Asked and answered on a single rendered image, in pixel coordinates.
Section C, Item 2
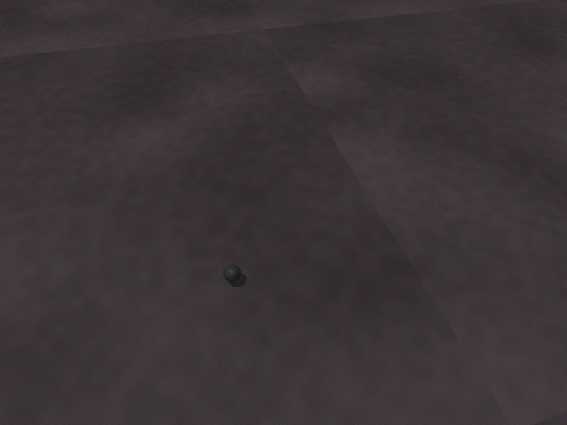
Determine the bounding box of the ball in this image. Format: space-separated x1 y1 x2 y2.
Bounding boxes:
223 265 241 282

